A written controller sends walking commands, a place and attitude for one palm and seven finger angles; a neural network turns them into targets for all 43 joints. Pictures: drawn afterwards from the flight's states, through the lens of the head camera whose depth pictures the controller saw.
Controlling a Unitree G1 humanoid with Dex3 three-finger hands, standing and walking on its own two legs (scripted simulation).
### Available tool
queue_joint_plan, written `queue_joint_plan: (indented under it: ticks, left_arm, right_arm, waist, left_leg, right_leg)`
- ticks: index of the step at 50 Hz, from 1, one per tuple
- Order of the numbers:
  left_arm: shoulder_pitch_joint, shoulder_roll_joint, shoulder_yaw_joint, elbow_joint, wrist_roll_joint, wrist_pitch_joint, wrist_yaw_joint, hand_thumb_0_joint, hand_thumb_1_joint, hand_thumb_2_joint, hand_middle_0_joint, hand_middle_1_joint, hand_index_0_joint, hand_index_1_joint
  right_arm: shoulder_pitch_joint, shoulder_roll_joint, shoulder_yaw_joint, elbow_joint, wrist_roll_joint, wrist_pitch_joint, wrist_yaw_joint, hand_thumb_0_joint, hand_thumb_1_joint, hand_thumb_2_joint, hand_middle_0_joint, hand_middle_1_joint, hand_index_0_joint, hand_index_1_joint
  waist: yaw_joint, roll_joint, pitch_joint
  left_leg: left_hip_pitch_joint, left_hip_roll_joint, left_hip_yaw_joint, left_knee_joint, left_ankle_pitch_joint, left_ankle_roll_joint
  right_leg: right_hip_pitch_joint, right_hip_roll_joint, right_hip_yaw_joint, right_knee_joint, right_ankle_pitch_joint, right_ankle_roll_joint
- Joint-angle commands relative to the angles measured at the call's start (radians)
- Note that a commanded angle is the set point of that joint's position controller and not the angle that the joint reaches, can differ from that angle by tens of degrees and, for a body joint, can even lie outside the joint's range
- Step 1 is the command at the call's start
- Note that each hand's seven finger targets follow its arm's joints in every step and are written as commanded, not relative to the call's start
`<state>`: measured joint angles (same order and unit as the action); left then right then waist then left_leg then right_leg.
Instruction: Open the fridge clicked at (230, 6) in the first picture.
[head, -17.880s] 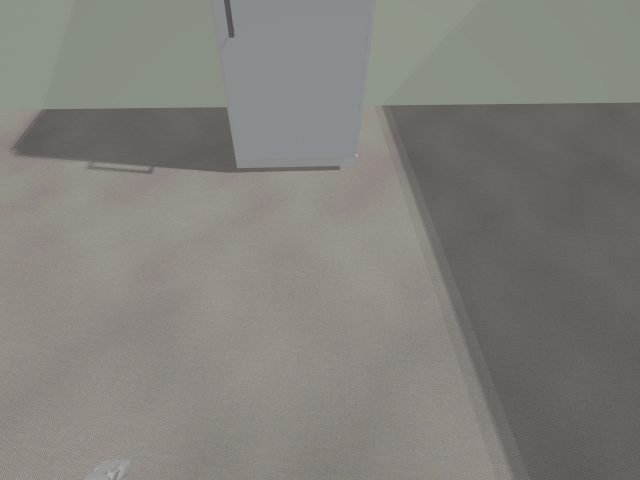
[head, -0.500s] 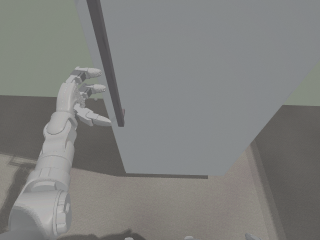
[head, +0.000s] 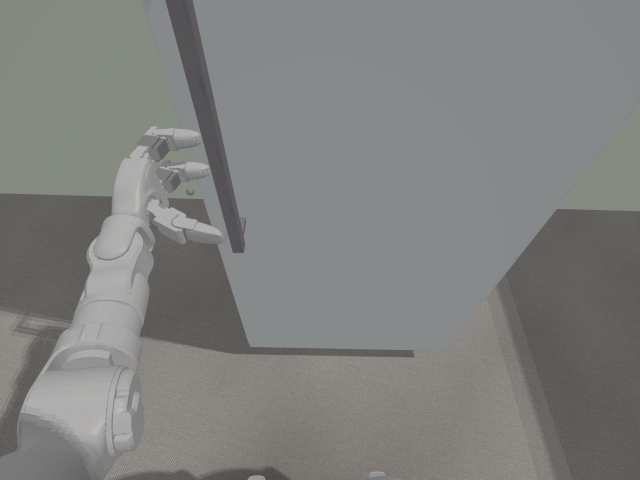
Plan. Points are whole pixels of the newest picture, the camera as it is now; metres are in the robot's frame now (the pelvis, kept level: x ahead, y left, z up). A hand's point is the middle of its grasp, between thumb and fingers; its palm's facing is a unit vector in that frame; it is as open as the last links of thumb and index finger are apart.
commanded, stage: feel for the door with the fingertips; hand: left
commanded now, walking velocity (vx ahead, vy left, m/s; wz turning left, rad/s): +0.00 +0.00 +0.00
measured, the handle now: (217, 132) +0.50 +0.13 +0.16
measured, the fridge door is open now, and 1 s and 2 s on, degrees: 0 0 0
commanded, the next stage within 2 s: slide the fingers in behind the handle in 0.28 s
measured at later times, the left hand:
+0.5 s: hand (192, 186) +0.46 +0.16 +0.10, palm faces -0.02 -1.00 +0.00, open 13.7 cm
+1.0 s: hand (206, 191) +0.45 +0.15 +0.10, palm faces -0.02 -1.00 -0.01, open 14.0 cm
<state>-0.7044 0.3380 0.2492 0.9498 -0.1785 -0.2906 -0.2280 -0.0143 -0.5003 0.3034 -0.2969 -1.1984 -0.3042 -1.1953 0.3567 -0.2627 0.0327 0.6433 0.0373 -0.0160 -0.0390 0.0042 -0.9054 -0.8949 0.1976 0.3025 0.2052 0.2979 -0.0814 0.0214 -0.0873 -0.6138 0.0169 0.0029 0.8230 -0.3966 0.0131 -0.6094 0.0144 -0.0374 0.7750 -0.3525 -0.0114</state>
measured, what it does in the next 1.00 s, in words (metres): stands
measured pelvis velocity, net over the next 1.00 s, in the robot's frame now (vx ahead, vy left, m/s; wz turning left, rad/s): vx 0.00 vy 0.00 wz -0.01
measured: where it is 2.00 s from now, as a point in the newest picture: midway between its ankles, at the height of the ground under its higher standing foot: outside the picture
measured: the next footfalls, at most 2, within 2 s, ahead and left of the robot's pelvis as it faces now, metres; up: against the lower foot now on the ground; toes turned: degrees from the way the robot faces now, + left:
none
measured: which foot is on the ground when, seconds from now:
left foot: down 0.00-1.00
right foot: down 0.00-1.00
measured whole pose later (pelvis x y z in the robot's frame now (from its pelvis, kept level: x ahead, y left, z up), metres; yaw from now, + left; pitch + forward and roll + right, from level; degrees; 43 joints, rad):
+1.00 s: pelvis +0.00 +0.00 +0.00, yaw +0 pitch +12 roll -1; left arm -0.68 0.30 0.24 0.89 -0.15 -0.32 -0.15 -0.02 -0.50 0.30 -0.30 -1.20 -0.31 -1.20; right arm 0.35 -0.25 0.03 0.62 0.03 -0.02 -0.03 0.00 -0.91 -0.89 0.20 0.30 0.20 0.30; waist -0.08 0.02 -0.08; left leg -0.63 0.02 0.01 0.83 -0.40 0.01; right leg -0.63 0.02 -0.03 0.79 -0.36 -0.01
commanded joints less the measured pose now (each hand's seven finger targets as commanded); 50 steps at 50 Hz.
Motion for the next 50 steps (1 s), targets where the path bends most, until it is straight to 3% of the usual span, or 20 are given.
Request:
queue_joint_plan:
  ticks: [1, 5, 7, 8, 10, 13, 17, 19, 21, 22, 24, 27, 31, 35, 37, 40, 42, 43, 47, 50]
  left_arm:
    - [-0.492, 0.261, 0.086, -0.122, 0.002, -0.037, 0.0, 0.0, -0.5, 0.3, -0.3, -1.2, -0.3, -1.2]
    - [-0.542, 0.228, 0.054, -0.24, 0.013, -0.104, 0.011, 0.0, -0.5, 0.3, -0.3, -1.2, -0.3, -1.2]
    - [-0.52, 0.248, 0.072, -0.229, 0.014, -0.124, 0.016, 0.0, -0.5, 0.3, -0.3, -1.2, -0.3, -1.2]
    - [-0.538, 0.21, 0.04, -0.213, 0.012, -0.123, 0.016, 0.0, -0.5, 0.3, -0.3, -1.2, -0.3, -1.2]
    - [-0.57, 0.208, 0.036, -0.173, 0.013, -0.116, 0.017, 0.0, -0.5, 0.3, -0.3, -1.2, -0.3, -1.2]
    - [-0.606, 0.19, 0.015, -0.152, 0.023, -0.101, 0.021, 0.0, -0.5, 0.3, -0.3, -1.2, -0.3, -1.2]
    - [-0.629, 0.221, 0.036, -0.119, 0.025, -0.099, 0.027, 0.0, -0.5, 0.3, -0.3, -1.2, -0.3, -1.2]
    - [-0.625, 0.18, 0.005, -0.107, 0.025, -0.097, 0.02, 0.0, -0.5, 0.3, -0.3, -1.2, -0.3, -1.2]
    - [-0.616, 0.219, 0.038, -0.098, 0.025, -0.105, 0.019, 0.0, -0.5, 0.3, -0.3, -1.2, -0.3, -1.2]
    - [-0.607, 0.197, 0.023, -0.113, 0.024, -0.108, 0.016, 0.0, -0.5, 0.3, -0.3, -1.2, -0.3, -1.2]
    - [-0.59, 0.162, 0.0, -0.107, 0.02, -0.105, 0.009, 0.0, -0.5, 0.3, -0.3, -1.2, -0.3, -1.2]
    - [-0.578, 0.195, 0.025, -0.124, 0.018, -0.109, 0.012, 0.0, -0.5, 0.3, -0.3, -1.2, -0.3, -1.2]
    - [-0.499, 0.16, 0.005, -0.179, 0.01, -0.109, 0.01, 0.0, -0.5, 0.3, -0.3, -1.2, -0.3, -1.2]
    - [-0.466, 0.142, 0.007, -0.19, -0.002, -0.086, 0.023, 0.0, -0.5, 0.3, -0.3, -1.2, -0.3, -1.2]
    - [-0.435, 0.177, 0.037, -0.225, 0.003, -0.083, 0.037, 0.0, -0.5, 0.3, -0.3, -1.2, -0.3, -1.2]
    - [-0.444, 0.18, 0.038, -0.224, 0.017, -0.078, 0.059, 0.0, -0.5, 0.3, -0.3, -1.2, -0.3, -1.2]
    - [-0.459, 0.221, 0.061, -0.222, 0.029, -0.084, 0.071, 0.0, -0.5, 0.3, -0.3, -1.2, -0.3, -1.2]
    - [-0.492, 0.192, 0.034, -0.245, 0.032, -0.089, 0.074, 0.0, -0.5, 0.3, -0.3, -1.2, -0.3, -1.2]
    - [-0.448, 0.158, 0.021, -0.316, 0.023, -0.109, 0.07, 0.0, -0.5, 0.3, -0.3, -1.2, -0.3, -1.2]
    - [-0.403, 0.082, -0.028, -0.285, 0.006, -0.083, 0.058, 0.0, -0.5, 0.3, -0.3, -1.2, -0.3, -1.2]
  right_arm:
    - [0.06, -0.161, -0.056, -0.099, -0.002, -0.032, -0.02, 0.0, -0.9, -0.9, 0.2, 0.3, 0.2, 0.3]
    - [0.067, -0.144, -0.058, -0.105, -0.008, -0.041, -0.009, 0.0, -0.9, -0.9, 0.2, 0.3, 0.2, 0.3]
    - [0.077, -0.149, -0.063, -0.099, -0.008, -0.04, -0.006, 0.0, -0.9, -0.9, 0.2, 0.3, 0.2, 0.3]
    - [0.076, -0.147, -0.062, -0.096, -0.006, -0.038, -0.006, 0.0, -0.9, -0.9, 0.2, 0.3, 0.2, 0.3]
    - [0.079, -0.152, -0.063, -0.087, -0.004, -0.038, -0.006, 0.0, -0.9, -0.9, 0.2, 0.3, 0.2, 0.3]
    - [0.082, -0.154, -0.061, -0.078, -0.003, -0.037, -0.009, 0.0, -0.9, -0.9, 0.2, 0.3, 0.2, 0.3]
    - [0.097, -0.16, -0.061, -0.068, -0.007, -0.038, -0.011, 0.0, -0.9, -0.9, 0.2, 0.3, 0.2, 0.3]
    - [0.097, -0.156, -0.059, -0.068, -0.006, -0.04, -0.009, 0.0, -0.9, -0.9, 0.2, 0.3, 0.2, 0.3]
    - [0.105, -0.16, -0.06, -0.068, -0.009, -0.04, -0.01, 0.0, -0.9, -0.9, 0.2, 0.3, 0.2, 0.3]
    - [0.1, -0.157, -0.06, -0.071, -0.009, -0.041, -0.006, 0.0, -0.9, -0.9, 0.2, 0.3, 0.2, 0.3]
    - [0.096, -0.155, -0.059, -0.075, -0.01, -0.042, -0.003, 0.0, -0.9, -0.9, 0.2, 0.3, 0.2, 0.3]
    - [0.096, -0.159, -0.061, -0.078, -0.009, -0.039, -0.003, 0.0, -0.9, -0.9, 0.2, 0.3, 0.2, 0.3]
    - [0.091, -0.155, -0.064, -0.1, -0.006, -0.039, 0.002, 0.0, -0.9, -0.9, 0.2, 0.3, 0.2, 0.3]
    - [0.072, -0.15, -0.064, -0.106, -0.003, -0.033, 0.005, 0.0, -0.9, -0.9, 0.2, 0.3, 0.2, 0.3]
    - [0.06, -0.149, -0.063, -0.119, -0.001, -0.03, 0.002, 0.0, -0.9, -0.9, 0.2, 0.3, 0.2, 0.3]
    - [0.056, -0.141, -0.06, -0.118, -0.003, -0.027, 0.001, 0.0, -0.9, -0.9, 0.2, 0.3, 0.2, 0.3]
    - [0.054, -0.143, -0.058, -0.117, -0.003, -0.025, -0.005, 0.0, -0.9, -0.9, 0.2, 0.3, 0.2, 0.3]
    - [0.051, -0.139, -0.058, -0.118, -0.004, -0.027, -0.003, 0.0, -0.9, -0.9, 0.2, 0.3, 0.2, 0.3]
    - [0.051, -0.135, -0.066, -0.121, -0.006, -0.038, 0.0, 0.0, -0.9, -0.9, 0.2, 0.3, 0.2, 0.3]
    - [0.054, -0.135, -0.07, -0.111, -0.003, -0.038, 0.004, 0.0, -0.9, -0.9, 0.2, 0.3, 0.2, 0.3]
  waist:
    - [-0.018, -0.013, -0.27]
    - [-0.011, 0.091, -0.424]
    - [-0.013, 0.048, -0.439]
    - [-0.032, 0.037, -0.415]
    - [-0.04, 0.018, -0.365]
    - [-0.051, 0.064, -0.348]
    - [-0.059, 0.005, -0.346]
    - [-0.063, 0.027, -0.346]
    - [-0.049, 0.02, -0.353]
    - [-0.048, 0.055, -0.377]
    - [-0.049, 0.039, -0.362]
    - [-0.04, 0.042, -0.367]
    - [-0.02, 0.048, -0.408]
    - [-0.023, -0.014, -0.346]
    - [-0.001, 0.023, -0.352]
    - [-0.008, -0.004, -0.314]
    - [-0.007, -0.015, -0.304]
    - [-0.017, 0.011, -0.322]
    - [0.001, 0.066, -0.445]
    - [-0.015, 0.007, -0.402]
  left_leg:
    - [0.088, -0.027, -0.014, -0.112, 0.161, 0.02]
    - [0.21, -0.023, -0.022, -0.082, 0.282, 0.009]
    - [0.205, -0.017, -0.028, -0.072, 0.304, 0.009]
    - [0.203, -0.015, -0.027, -0.075, 0.291, 0.01]
    - [0.171, -0.016, -0.029, -0.086, 0.239, 0.01]
    - [0.196, -0.015, -0.034, -0.088, 0.231, 0.009]
    - [0.166, -0.015, -0.039, -0.087, 0.202, 0.016]
    - [0.172, -0.016, -0.037, -0.088, 0.198, 0.014]
    - [0.164, -0.018, -0.041, -0.086, 0.203, 0.014]
    - [0.186, -0.018, -0.04, -0.085, 0.212, 0.011]
    - [0.184, -0.016, -0.04, -0.085, 0.204, 0.011]
    - [0.18, -0.016, -0.041, -0.084, 0.208, 0.011]
    - [0.215, -0.016, -0.04, -0.083, 0.28, 0.009]
    - [0.167, -0.017, -0.027, -0.097, 0.225, 0.013]
    - [0.158, -0.022, -0.018, -0.099, 0.233, 0.013]
    - [0.13, -0.024, -0.013, -0.103, 0.207, 0.016]
    - [0.115, -0.024, -0.014, -0.104, 0.2, 0.018]
    - [0.136, -0.025, -0.014, -0.105, 0.199, 0.017]
    - [0.239, -0.022, -0.018, -0.082, 0.319, 0.008]
    - [0.235, -0.015, -0.018, -0.085, 0.338, 0.007]
  right_leg:
    - [0.141, 0.011, 0.029, -0.099, 0.209, -0.012]
    - [0.136, 0.018, 0.027, -0.063, 0.293, -0.018]
    - [0.141, 0.024, 0.023, -0.054, 0.311, -0.016]
    - [0.123, 0.026, 0.021, -0.059, 0.302, -0.013]
    - [0.111, 0.026, 0.019, -0.068, 0.263, -0.012]
    - [0.061, 0.025, 0.013, -0.072, 0.233, -0.015]
    - [0.067, 0.025, 0.016, -0.079, 0.212, -0.011]
    - [0.054, 0.025, 0.015, -0.078, 0.209, -0.012]
    - [0.068, 0.025, 0.011, -0.074, 0.206, -0.016]
    - [0.062, 0.025, 0.013, -0.07, 0.212, -0.016]
    - [0.048, 0.026, 0.009, -0.072, 0.202, -0.016]
    - [0.056, 0.026, 0.008, -0.068, 0.206, -0.017]
    - [0.09, 0.029, 0.003, -0.058, 0.261, -0.022]
    - [0.109, 0.029, 0.005, -0.077, 0.247, -0.015]
    - [0.135, 0.025, 0.012, -0.074, 0.263, -0.017]
    - [0.141, 0.023, 0.016, -0.081, 0.253, -0.013]
    - [0.149, 0.022, 0.022, -0.082, 0.249, -0.012]
    - [0.142, 0.021, 0.022, -0.081, 0.247, -0.012]
    - [0.165, 0.025, 0.018, -0.06, 0.338, -0.018]
    - [0.151, 0.029, 0.007, -0.068, 0.356, -0.014]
